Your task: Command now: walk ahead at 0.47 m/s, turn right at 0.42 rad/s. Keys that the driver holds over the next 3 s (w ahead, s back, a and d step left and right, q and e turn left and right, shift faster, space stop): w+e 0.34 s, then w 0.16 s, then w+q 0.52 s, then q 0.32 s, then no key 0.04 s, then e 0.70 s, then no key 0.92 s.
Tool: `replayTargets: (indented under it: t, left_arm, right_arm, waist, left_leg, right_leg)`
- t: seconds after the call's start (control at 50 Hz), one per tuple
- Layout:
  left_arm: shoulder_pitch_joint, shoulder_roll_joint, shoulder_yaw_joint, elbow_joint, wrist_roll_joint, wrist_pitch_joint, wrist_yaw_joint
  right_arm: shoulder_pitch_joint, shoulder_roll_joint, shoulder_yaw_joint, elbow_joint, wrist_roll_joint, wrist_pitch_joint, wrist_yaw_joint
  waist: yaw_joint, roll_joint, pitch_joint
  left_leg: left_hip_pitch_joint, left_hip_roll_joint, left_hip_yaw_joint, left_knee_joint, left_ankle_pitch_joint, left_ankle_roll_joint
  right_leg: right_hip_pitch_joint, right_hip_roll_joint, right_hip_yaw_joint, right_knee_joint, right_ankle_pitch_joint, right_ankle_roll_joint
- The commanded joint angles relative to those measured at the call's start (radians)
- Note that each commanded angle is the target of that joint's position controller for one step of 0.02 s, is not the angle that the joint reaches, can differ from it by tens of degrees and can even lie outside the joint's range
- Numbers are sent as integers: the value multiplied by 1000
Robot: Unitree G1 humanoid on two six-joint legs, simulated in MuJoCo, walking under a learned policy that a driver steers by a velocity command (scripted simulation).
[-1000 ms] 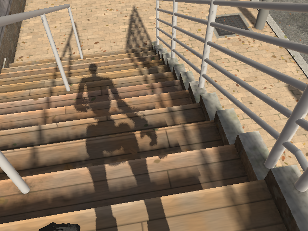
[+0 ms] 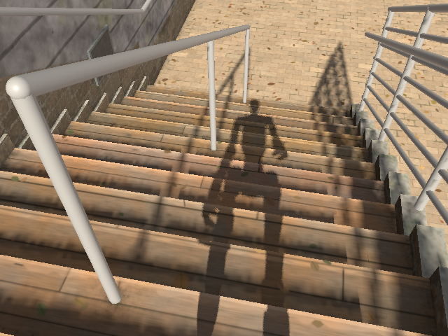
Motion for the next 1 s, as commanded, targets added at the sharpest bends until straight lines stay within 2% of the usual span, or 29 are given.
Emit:
replayTargets:
  t: [0.02,0.1,0.14,0.16,0.18,0.2,0.22,0.24,0.26,0.28,0.34,0.42,0.44,0.5,0.52,0.56,0.58,0.6,0.62,0.64,0.66,0.68,0.72,0.76,0.8,0.86,0.88,0.96,1.0]
  left_arm:
    - [53,221,73,-20,4,-11,-23]
    - [4,184,67,-38,33,11,-42]
    - [-56,217,78,-60,31,11,-39]
    - [-88,181,63,-94,22,2,-39]
    - [64,37,21,-99,27,-9,-36]
    - [83,42,27,-91,25,-25,-39]
    - [-50,135,51,-88,22,-19,-29]
    - [-106,149,51,-85,31,-4,1]
    - [-118,134,44,-80,47,7,14]
    - [-141,84,24,-92,63,14,13]
    - [-226,58,6,-126,49,31,-11]
    - [-201,72,1,-131,46,63,-46]
    - [-120,71,5,-117,64,64,-60]
    - [-172,135,34,-173,78,59,-46]
    - [-246,152,72,-145,-58,116,17]
    - [-193,147,67,-124,-34,146,59]
    - [-21,136,75,-57,-24,140,66]
    - [161,208,101,12,-15,123,69]
    - [205,299,93,-6,62,27,49]
    - [231,208,91,13,74,-18,26]
    - [111,166,77,27,42,-46,6]
    - [-7,93,54,12,17,-44,1]
    - [-172,-23,-4,-40,43,-18,36]
    - [-249,-88,-36,-102,64,-21,101]
    - [-111,-15,-33,-63,66,-36,134]
    - [103,79,-18,47,61,-14,91]
    - [129,71,-27,72,69,-13,70]
    - [48,92,-22,88,22,2,47]
    - [31,146,-3,107,39,32,34]
  right_arm:
    - [-163,-40,9,-85,10,10,3]
    - [-202,-84,-7,-95,2,-5,1]
    - [-27,-143,-32,-38,29,-22,-14]
    - [200,-210,-54,9,31,-39,-30]
    - [448,-247,-52,63,2,-47,-36]
    - [511,-179,-28,81,-11,-52,-23]
    - [360,-142,-31,53,5,-61,-23]
    - [220,-61,-2,28,29,-56,-24]
    - [162,9,23,15,35,-51,-32]
    - [157,14,29,27,30,-52,-40]
    - [147,-53,-5,55,23,-73,-68]
    - [197,-101,-21,104,-30,-71,-33]
    - [192,-74,-10,119,-53,-67,-27]
    - [203,-77,-1,136,-20,-75,-27]
    - [276,-200,-49,154,89,-48,-4]
    - [321,-183,-53,163,83,-21,-1]
    - [310,-197,-61,171,79,-12,-6]
    - [288,-186,-68,154,75,-13,-12]
    - [366,13,-2,82,-69,-48,52]
    - [208,-23,-15,14,-10,-64,57]
    - [111,-42,-20,-15,17,-54,33]
    - [145,-66,-24,14,19,-36,5]
    - [279,19,19,68,-36,-9,1]
    - [326,30,23,97,-61,-15,29]
    - [250,-19,1,90,-26,-37,49]
    - [34,-34,-6,28,-13,-24,53]
    - [-4,-28,-3,10,-13,-10,40]
    - [9,-30,3,33,-23,3,13]
    - [178,-56,-16,106,-15,-4,9]
  waist:
    - [-11,-67,50]
    - [-49,-106,35]
    - [-149,-65,-25]
    - [-235,27,-172]
    - [-214,221,-403]
    - [-222,216,-417]
    - [-212,109,-89]
    - [-165,48,-29]
    - [-129,22,-55]
    - [-100,39,-55]
    - [-91,35,-19]
    - [-86,15,16]
    - [-57,13,10]
    - [-72,34,25]
    - [-75,94,-5]
    - [-63,84,-4]
    - [20,56,-48]
    - [100,-78,-88]
    - [0,-375,-219]
    - [89,-201,-50]
    - [32,-176,92]
    - [-29,-85,75]
    - [-132,-4,21]
    - [-131,3,-51]
    - [-68,-36,-52]
    - [2,-64,61]
    - [-6,-78,86]
    - [-32,-17,154]
    - [-109,42,108]
  left_leg:
    - [82,-50,64,-172,141,-11]
    - [221,-96,61,-180,190,43]
    - [517,-115,76,-219,230,95]
    - [799,4,-28,-191,357,199]
    - [1124,273,-309,-202,706,434]
    - [1127,412,-605,-366,336,513]
    - [810,371,-539,-457,-9,404]
    - [610,327,-398,-512,-149,331]
    - [530,289,-323,-551,-71,302]
    - [467,255,-245,-578,57,282]
    - [404,205,-66,-647,152,271]
    - [242,149,79,-655,173,267]
    - [147,147,100,-562,160,253]
    - [252,193,54,-451,26,257]
    - [337,204,81,-396,312,227]
    - [311,148,124,-214,545,178]
    - [250,107,150,16,644,155]
    - [87,31,158,345,362,102]
    - [-223,-100,72,623,-390,97]
    - [-382,-146,-99,664,-350,138]
    - [-468,-67,-114,676,-262,164]
    - [-427,-7,-119,689,-181,153]
    - [-310,59,-169,525,108,130]
    - [-155,55,-77,268,479,86]
    - [-15,11,24,58,751,50]
    - [36,-13,77,-127,623,49]
    - [43,-2,52,-136,620,69]
    - [90,17,33,-281,410,74]
    - [311,-22,108,-406,368,82]
  right_leg:
    - [-137,-251,181,-45,587,-192]
    - [-181,-250,221,-4,574,-157]
    - [-298,-190,185,166,749,-82]
    - [-416,-102,150,417,619,-12]
    - [-557,56,68,800,-225,65]
    - [-770,25,73,1117,-388,67]
    - [-886,-66,75,1212,-272,46]
    - [-827,-130,40,1165,-175,27]
    - [-749,-172,42,1076,-119,34]
    - [-679,-210,50,1014,-85,34]
    - [-625,-229,-11,827,-164,73]
    - [-506,-220,-61,673,145,61]
    - [-415,-206,-37,822,296,42]
    - [-537,-210,-24,784,181,13]
    - [-500,-166,-119,692,156,16]
    - [-297,-111,-198,546,43,21]
    - [-78,-56,-236,437,80,20]
    - [121,-127,-135,325,255,-13]
    - [350,-352,170,295,445,-236]
    - [161,-457,354,138,248,-259]
    - [-59,-506,339,103,-14,-243]
    - [-182,-489,289,115,-61,-242]
    - [-382,-416,138,207,55,-179]
    - [-487,-274,-78,284,-6,-95]
    - [-564,-221,-178,382,-95,-63]
    - [-549,-316,-99,414,-235,-65]
    - [-526,-360,-41,406,-258,-78]
    - [-393,-431,32,508,-184,-90]
    - [-336,-395,-34,734,-42,-73]
Next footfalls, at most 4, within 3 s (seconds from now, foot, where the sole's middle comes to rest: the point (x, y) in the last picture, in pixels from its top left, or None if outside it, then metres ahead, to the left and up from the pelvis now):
0.16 left None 0.25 0.12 -0.78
0.58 right None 0.30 -0.15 -0.78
1.02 left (253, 332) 0.58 -0.01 -0.95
1.50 right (315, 295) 0.81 -0.25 -1.11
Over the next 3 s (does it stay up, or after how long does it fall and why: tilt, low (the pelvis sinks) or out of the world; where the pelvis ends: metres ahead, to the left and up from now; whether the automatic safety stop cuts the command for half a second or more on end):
stays up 0.58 0.02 -0.21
